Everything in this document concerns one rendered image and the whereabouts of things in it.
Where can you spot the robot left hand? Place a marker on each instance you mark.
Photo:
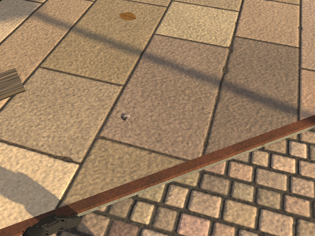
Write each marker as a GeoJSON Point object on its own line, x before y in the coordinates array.
{"type": "Point", "coordinates": [52, 224]}

